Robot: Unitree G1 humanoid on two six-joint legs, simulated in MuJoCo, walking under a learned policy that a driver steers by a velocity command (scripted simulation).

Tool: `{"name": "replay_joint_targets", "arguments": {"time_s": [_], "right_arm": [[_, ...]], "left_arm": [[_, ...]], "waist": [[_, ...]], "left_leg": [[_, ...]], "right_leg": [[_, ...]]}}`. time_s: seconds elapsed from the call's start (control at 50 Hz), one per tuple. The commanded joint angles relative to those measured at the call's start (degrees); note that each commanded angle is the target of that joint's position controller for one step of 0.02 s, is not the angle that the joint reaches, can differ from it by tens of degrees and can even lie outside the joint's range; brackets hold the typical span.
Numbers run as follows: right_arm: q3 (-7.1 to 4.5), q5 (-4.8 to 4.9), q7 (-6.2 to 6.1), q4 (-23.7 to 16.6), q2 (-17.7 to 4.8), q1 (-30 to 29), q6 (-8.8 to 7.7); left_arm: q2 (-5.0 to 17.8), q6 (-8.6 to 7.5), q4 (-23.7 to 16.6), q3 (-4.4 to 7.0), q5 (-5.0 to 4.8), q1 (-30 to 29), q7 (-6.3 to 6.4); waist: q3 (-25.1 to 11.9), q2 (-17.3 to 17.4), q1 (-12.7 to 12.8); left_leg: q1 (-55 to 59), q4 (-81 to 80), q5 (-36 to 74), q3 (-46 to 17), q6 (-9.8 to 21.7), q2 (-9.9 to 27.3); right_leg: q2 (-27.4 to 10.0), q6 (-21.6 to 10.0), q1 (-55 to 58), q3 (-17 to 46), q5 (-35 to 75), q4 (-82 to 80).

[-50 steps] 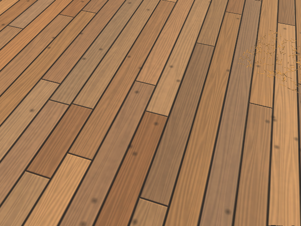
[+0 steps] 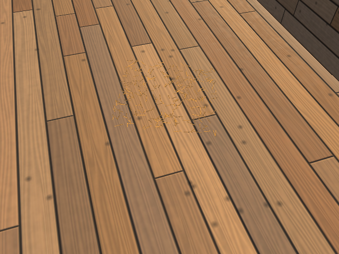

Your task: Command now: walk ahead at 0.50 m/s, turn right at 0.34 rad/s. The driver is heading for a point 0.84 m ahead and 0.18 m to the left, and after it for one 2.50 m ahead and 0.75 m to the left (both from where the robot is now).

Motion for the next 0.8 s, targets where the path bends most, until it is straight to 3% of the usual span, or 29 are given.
{"name": "replay_joint_targets", "arguments": {"time_s": [0.02, 0.08, 0.14, 0.2, 0.26, 0.3, 0.32, 0.34, 0.36, 0.38, 0.4, 0.42, 0.44, 0.46, 0.48, 0.52, 0.56, 0.66, 0.74, 0.8], "right_arm": [[-1.36, -0.13, -0.13, -1.03, -5.60, 2.95, -0.42], [-2.00, 0.69, -0.22, 0.61, -8.07, 3.86, -0.77], [-2.28, 1.24, -0.35, 1.82, -9.77, 4.82, -0.27], [-2.40, 1.85, -0.36, 3.60, -11.11, 8.09, 0.38], [-2.58, 2.37, -0.44, 5.30, -12.05, 10.40, 1.26], [-2.76, 2.55, -0.70, 5.91, -12.92, 10.12, 1.96], [-2.56, 2.67, -0.87, 5.99, -12.66, 9.60, 2.20], [-1.82, 2.16, -1.02, 5.89, -10.96, 10.04, 2.21], [-0.21, 0.53, -1.12, 3.81, -6.82, 10.79, 1.75], [1.02, 0.79, -0.95, 3.31, -3.22, 15.35, 0.64], [-0.51, 2.03, -0.55, 3.39, -9.30, 11.37, 0.00], [-0.91, 2.74, -0.26, 2.09, -10.52, 7.19, -0.44], [-0.81, 2.15, -0.51, 2.10, -9.69, 5.19, -0.53], [-0.98, 1.55, -0.51, 2.34, -9.15, 5.08, -0.16], [-0.93, 1.69, -0.34, 2.88, -8.25, 6.46, 0.52], [-0.60, 1.94, -0.39, 3.59, -6.05, 7.60, 1.94], [-0.59, 1.93, -0.68, 2.73, -5.46, 4.90, 2.75], [-0.26, 1.62, 0.29, 0.67, -4.25, -2.21, 2.27], [0.45, 1.64, 1.59, -2.63, -3.09, -9.12, 2.09], [0.25, 1.65, 2.76, -5.17, -3.71, -11.37, 2.08]], "left_arm": [[4.01, -1.09, -5.28, 1.27, 0.09, -2.39, -0.41], [1.92, -1.34, -6.20, 0.32, 0.85, -5.67, -0.72], [0.69, -2.24, -7.01, -0.59, 0.98, -10.69, -1.47], [0.92, -2.76, -8.09, -0.75, 0.47, -15.96, -2.15], [2.10, -2.95, -9.47, -0.41, 0.14, -18.99, -2.67], [3.52, -3.06, -9.11, 0.28, 0.33, -16.67, -2.78], [5.00, -3.01, -7.53, 1.22, 0.69, -11.50, -2.55], [7.71, -2.81, -5.13, 2.65, 0.94, -3.22, -2.03], [12.54, -2.35, -3.89, 3.80, 1.84, 6.07, -1.24], [14.80, -2.20, -3.31, 3.96, 1.46, 7.22, -1.52], [9.60, -2.40, -3.48, 2.53, 0.83, 5.58, -1.74], [8.04, -2.63, -3.66, 1.85, 0.65, 2.06, -1.83], [6.92, -2.77, -3.84, 1.49, 1.05, -1.21, -1.98], [5.34, -2.99, -3.95, 1.09, 1.48, -3.65, -2.14], [4.40, -3.34, -3.87, 0.88, 1.90, -5.05, -2.15], [4.29, -4.41, -2.70, 1.10, 1.72, -5.64, -2.09], [5.07, -5.10, -1.24, 1.50, 2.14, -5.03, -1.73], [6.24, -5.16, 1.14, 1.73, 2.07, -3.96, -0.77], [7.46, -4.24, 4.01, 2.15, 1.42, 0.09, -0.30], [8.37, -2.67, 5.22, 2.54, 0.82, 0.98, 0.09]], "waist": [[0.15, 8.88, -1.35], [0.56, 7.60, -1.33], [0.87, 6.49, -2.94], [1.41, 6.58, -4.93], [2.35, 7.10, -4.91], [1.07, 7.47, -2.39], [-2.10, 6.82, 0.82], [-7.64, 5.66, 4.57], [-16.30, -2.98, 7.20], [-21.48, -15.20, 4.42], [-16.25, -8.70, 5.80], [-9.13, -6.65, 4.88], [-5.91, -2.75, 3.32], [-3.50, -2.34, 1.64], [-3.20, -3.27, 0.00], [-2.40, -2.92, -1.28], [-0.17, -1.70, -1.05], [2.21, -0.56, 1.15], [4.44, 0.79, 4.00], [4.34, 0.08, 3.73]], "left_leg": [[11.16, -16.31, -1.67, -18.58, 9.90, 15.10], [10.62, -18.73, 6.19, -13.65, 11.69, 15.28], [10.39, -19.38, 10.64, -8.22, 10.84, 13.91], [11.08, -18.81, 11.34, -5.78, 9.75, 13.83], [15.22, -17.11, 12.77, -6.40, 8.74, 16.28], [17.11, -13.00, 20.44, -5.62, 7.47, 16.76], [16.31, -6.48, 28.76, -3.27, 6.17, 14.98], [11.88, 4.23, 30.38, -0.66, 4.36, 12.12], [-2.92, 24.11, 13.22, 2.43, 1.22, 7.78], [-18.88, 38.79, -22.07, -1.85, -0.65, -0.07], [-25.26, 44.31, -21.59, -6.27, -0.19, 3.30], [-27.25, 43.65, -16.15, -4.92, 0.49, 5.74], [-25.41, 41.18, -11.34, -4.01, 0.34, 7.67], [-23.23, 38.55, -8.12, -4.20, -0.11, 9.10], [-19.98, 37.58, -5.92, -4.70, -0.49, 10.09], [-17.99, 36.03, -3.41, -4.85, -1.45, 10.23], [-20.55, 32.52, 0.98, -6.41, -2.31, 9.72], [-20.03, 16.67, 16.28, -4.96, -2.03, 7.60], [-21.56, 9.14, 17.10, -2.35, -0.34, 6.83], [-22.76, 6.69, 9.60, 0.34, 1.78, 5.37]], "right_leg": [[-5.88, 0.31, -14.30, 1.45, 3.95, -1.95], [-6.93, 1.02, -14.75, -0.71, 8.53, -10.53], [-6.99, 1.20, -11.79, -2.83, 17.49, -21.96], [-5.42, 1.21, -7.86, -4.71, 22.54, -29.70], [-4.62, -0.44, -7.01, -4.84, 20.18, -33.86], [-3.20, -2.22, -1.67, -6.11, 17.75, -36.76], [-1.73, -3.58, 6.64, -7.51, 18.29, -38.91], [-2.35, -5.30, 19.32, -6.74, 18.78, -38.59], [-15.51, -10.27, 37.37, 9.98, 17.66, -37.88], [-24.16, -17.18, 46.28, 33.68, 6.94, -45.82], [-22.46, -15.51, 42.75, 32.31, 0.91, -48.13], [-20.44, -13.77, 35.85, 24.28, 4.11, -49.16], [-17.94, -12.88, 29.34, 19.00, 9.51, -50.39], [-16.38, -12.44, 24.30, 14.65, 14.86, -52.15], [-15.44, -12.19, 20.79, 11.70, 17.72, -53.92], [-15.05, -12.55, 17.08, 6.82, 21.69, -56.83], [-15.03, -12.38, 15.95, 2.49, 24.20, -58.70], [-13.23, -9.38, 17.19, -7.39, 27.17, -60.29], [-15.42, -8.51, 23.95, -10.65, 29.08, -59.22], [-17.26, -7.31, 30.85, -12.26, 39.38, -54.17]]}}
